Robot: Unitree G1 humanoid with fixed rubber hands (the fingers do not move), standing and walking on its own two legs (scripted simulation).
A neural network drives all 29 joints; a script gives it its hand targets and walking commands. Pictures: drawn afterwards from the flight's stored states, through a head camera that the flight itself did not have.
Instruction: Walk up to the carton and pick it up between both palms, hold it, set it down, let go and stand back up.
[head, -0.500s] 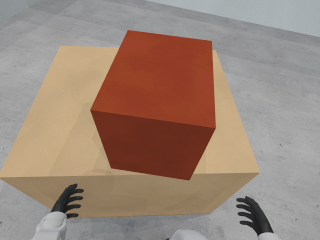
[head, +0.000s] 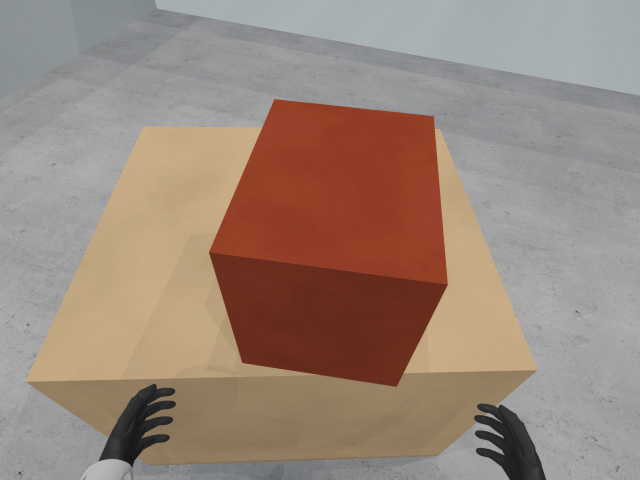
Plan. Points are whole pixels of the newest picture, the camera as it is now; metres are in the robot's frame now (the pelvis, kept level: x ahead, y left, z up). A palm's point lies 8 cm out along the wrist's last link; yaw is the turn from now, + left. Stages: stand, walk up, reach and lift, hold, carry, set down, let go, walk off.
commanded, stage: reach and lift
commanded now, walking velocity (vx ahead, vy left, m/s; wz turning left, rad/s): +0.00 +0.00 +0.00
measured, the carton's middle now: (335, 242) +0.45 -0.02 +0.00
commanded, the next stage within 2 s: none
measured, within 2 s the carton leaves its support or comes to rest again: neither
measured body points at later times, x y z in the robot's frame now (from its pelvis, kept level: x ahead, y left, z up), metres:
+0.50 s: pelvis +0.00 +0.00 +0.00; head -0.02 +0.01 +0.45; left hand +0.16 +0.25 -0.05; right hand +0.16 -0.23 -0.05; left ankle -0.04 +0.10 -0.74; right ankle +0.03 -0.11 -0.74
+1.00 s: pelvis +0.00 +0.01 +0.00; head -0.02 +0.00 +0.45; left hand +0.23 +0.24 +0.00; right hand +0.23 -0.23 -0.01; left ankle -0.04 +0.10 -0.74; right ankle +0.03 -0.11 -0.74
